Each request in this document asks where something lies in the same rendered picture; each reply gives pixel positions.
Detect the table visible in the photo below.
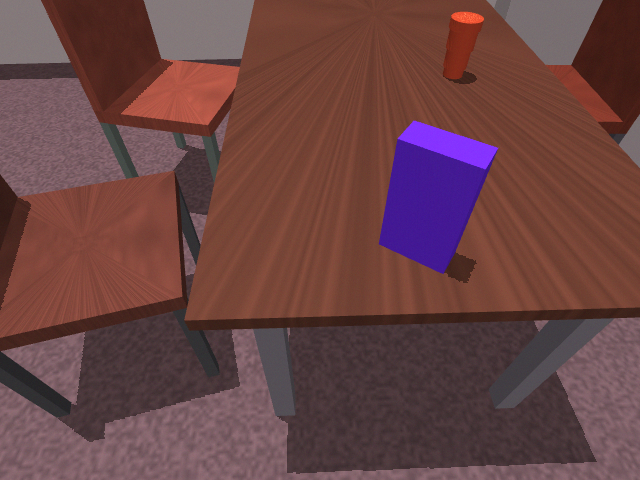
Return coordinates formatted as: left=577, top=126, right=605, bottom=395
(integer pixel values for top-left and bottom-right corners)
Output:
left=184, top=0, right=640, bottom=416

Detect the chair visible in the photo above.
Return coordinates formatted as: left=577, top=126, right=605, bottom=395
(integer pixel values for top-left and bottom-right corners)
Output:
left=546, top=0, right=640, bottom=145
left=0, top=171, right=220, bottom=418
left=41, top=0, right=240, bottom=183

